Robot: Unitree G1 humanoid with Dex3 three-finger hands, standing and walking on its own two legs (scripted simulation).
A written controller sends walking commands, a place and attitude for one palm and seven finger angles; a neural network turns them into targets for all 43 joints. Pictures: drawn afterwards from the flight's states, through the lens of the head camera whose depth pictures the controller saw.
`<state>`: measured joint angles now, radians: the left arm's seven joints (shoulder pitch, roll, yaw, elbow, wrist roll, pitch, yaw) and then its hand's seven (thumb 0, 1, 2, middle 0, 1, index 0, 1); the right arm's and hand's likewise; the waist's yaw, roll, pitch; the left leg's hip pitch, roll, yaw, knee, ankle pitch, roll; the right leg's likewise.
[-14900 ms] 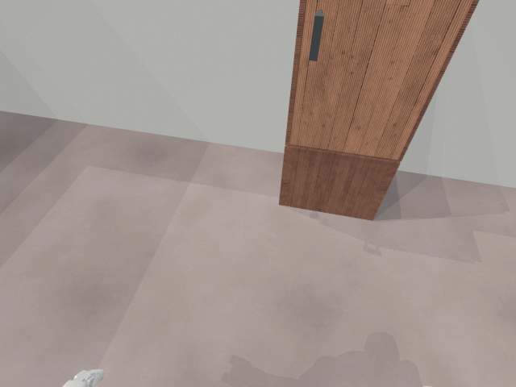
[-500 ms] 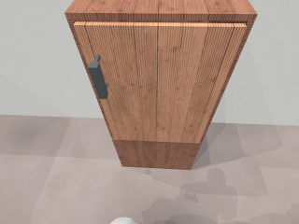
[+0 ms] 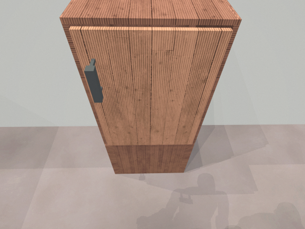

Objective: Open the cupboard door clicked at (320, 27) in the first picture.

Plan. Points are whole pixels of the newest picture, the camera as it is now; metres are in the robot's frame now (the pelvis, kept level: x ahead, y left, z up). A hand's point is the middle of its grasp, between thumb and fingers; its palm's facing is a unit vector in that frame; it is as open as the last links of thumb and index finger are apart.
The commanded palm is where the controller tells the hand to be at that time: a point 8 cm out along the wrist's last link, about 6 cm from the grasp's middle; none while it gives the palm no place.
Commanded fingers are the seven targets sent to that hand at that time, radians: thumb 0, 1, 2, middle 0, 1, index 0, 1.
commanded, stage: come to a stop and stand still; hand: left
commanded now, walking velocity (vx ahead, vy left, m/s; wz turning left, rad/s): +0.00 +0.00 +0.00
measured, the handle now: (95, 80) +0.51 +0.20 +0.09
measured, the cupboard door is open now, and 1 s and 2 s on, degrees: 0 0 0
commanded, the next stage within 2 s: look again from close up in 0.42 s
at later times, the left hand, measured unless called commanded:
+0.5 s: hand out of the picture -0.01 +0.13 -0.18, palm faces +0.06 -0.99 -0.15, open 7.3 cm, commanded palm none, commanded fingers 0.00 0.90 0.90 -0.20 -0.30 -0.20 -0.30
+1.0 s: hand out of the picture -0.02 +0.19 -0.18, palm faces +0.00 -0.98 -0.22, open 7.3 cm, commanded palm none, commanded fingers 0.00 0.90 0.90 -0.20 -0.30 -0.20 -0.30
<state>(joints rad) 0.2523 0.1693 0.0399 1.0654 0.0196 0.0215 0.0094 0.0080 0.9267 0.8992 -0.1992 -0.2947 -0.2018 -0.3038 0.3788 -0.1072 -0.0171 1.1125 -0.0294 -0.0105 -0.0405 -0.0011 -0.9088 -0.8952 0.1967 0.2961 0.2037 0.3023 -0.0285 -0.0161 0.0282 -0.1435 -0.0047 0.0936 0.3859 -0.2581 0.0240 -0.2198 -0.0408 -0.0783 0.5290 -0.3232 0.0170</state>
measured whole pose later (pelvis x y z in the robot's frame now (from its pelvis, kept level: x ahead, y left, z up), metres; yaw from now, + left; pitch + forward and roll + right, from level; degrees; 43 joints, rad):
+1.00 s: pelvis -0.02 +0.01 +0.00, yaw -1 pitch -1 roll +1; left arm 0.31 0.16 -0.01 1.08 0.02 0.00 0.03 0.00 0.91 0.90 -0.20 -0.29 -0.20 -0.30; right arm 0.33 -0.14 0.01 1.07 -0.02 -0.01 -0.02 0.00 -0.92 -0.90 0.20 0.30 0.20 0.30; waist 0.00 0.01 0.02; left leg -0.20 -0.02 0.09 0.46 -0.25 0.05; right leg -0.21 -0.05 -0.06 0.50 -0.28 0.01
